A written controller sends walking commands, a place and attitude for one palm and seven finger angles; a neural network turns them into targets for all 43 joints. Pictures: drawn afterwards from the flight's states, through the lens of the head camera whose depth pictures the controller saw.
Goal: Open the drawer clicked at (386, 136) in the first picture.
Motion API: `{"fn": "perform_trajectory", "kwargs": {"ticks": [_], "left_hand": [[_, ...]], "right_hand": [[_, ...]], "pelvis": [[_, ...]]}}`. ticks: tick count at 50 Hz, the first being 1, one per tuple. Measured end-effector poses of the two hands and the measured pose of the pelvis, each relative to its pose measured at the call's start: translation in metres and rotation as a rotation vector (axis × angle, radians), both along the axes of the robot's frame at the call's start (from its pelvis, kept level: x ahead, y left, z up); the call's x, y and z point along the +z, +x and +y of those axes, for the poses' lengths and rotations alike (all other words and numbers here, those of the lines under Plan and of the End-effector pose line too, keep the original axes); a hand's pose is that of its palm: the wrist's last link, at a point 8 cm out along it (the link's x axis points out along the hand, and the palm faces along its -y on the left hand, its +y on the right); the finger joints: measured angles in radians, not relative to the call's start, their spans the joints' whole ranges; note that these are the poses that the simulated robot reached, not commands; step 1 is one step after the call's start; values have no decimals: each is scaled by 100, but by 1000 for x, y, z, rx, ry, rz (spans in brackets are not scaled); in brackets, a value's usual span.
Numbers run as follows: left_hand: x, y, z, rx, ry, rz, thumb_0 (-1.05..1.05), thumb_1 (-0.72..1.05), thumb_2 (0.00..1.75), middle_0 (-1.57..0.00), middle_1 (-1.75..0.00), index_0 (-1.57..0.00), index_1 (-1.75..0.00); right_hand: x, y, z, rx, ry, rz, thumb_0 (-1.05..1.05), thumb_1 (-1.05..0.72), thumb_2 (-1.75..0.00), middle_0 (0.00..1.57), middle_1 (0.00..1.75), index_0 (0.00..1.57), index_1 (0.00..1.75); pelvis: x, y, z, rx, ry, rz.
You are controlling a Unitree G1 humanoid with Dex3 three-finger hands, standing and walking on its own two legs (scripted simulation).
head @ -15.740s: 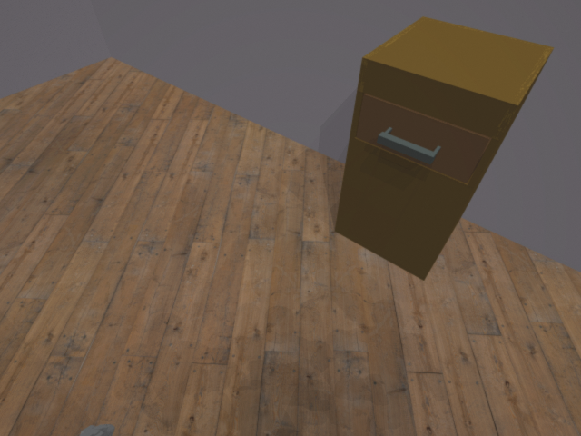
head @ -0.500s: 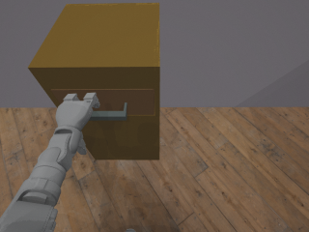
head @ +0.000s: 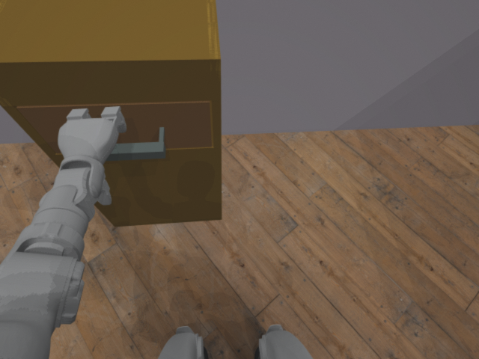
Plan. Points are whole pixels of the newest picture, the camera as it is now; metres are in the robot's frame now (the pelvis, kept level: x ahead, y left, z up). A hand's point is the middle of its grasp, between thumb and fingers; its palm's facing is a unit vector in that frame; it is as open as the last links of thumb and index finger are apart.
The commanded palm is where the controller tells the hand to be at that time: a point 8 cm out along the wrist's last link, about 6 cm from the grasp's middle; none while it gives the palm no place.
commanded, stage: move the hooked fingers above the handle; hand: left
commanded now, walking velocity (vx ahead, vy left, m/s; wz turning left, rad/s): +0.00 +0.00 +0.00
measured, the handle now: (125, 142) +0.58 +0.22 -0.09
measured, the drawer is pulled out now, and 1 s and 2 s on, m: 0.00 0.00 0.00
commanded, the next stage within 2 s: lower the fingers behind the handle in 0.90 s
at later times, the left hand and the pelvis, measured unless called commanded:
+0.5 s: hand (112, 144) +0.53 +0.22 -0.04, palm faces -0.08 -0.03 -1.00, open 13.8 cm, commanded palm +0.53 +0.20 +0.02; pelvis -0.01 +0.01 -0.03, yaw -2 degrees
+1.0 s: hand (113, 146) +0.52 +0.22 -0.03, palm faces -0.08 -0.03 -1.00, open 13.8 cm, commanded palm +0.52 +0.20 +0.02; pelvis +0.00 +0.00 -0.03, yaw -1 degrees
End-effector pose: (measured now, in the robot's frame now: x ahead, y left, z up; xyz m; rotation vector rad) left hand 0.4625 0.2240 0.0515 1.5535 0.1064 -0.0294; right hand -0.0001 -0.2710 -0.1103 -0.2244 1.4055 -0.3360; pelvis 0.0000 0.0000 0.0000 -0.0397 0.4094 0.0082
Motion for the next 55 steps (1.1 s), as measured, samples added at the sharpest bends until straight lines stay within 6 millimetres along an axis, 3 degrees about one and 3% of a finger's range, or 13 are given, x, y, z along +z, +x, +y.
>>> {"fn": "perform_trajectory", "kwargs": {"ticks": [13, 21, 31, 44, 55], "left_hand": [[-26, 39, 0, 4, -1, -12, 0, -49, 30, -32, -120, -32, -120], [-34, 51, -4, 7, -18, -16, 0, -49, 31, -32, -120, -32, -120], [-26, 49, -1, 10, -11, 9, 0, -49, 31, -32, -120, -32, -120], [-30, 44, -6, 0, -14, -9, 0, -49, 30, -32, -120, -32, -120], [-31, 47, -3, 23, -12, 16, 0, -49, 30, -32, -120, -32, -120]], "right_hand": [[-17, -42, 9, -29, -24, 93, 1, -90, -90, 21, 30, 20, 30], [-22, -55, 21, -53, -1, 131, 1, -90, -90, 21, 30, 20, 30], [-18, -47, 27, -46, 19, 124, 1, -90, -90, 21, 30, 20, 30], [-17, -24, 12, -14, -5, 77, 1, -90, -90, 21, 30, 20, 30], [-18, -20, 7, -8, -7, 81, 1, -90, -90, 21, 30, 20, 30]], "pelvis": [[-28, -11, 6, -2, -25, 93], [-34, -12, 9, -12, -33, 113], [-26, -7, 10, -7, -34, 100], [-26, -3, 6, -3, -30, 93], [-26, -2, 1, -2, -28, 98]]}}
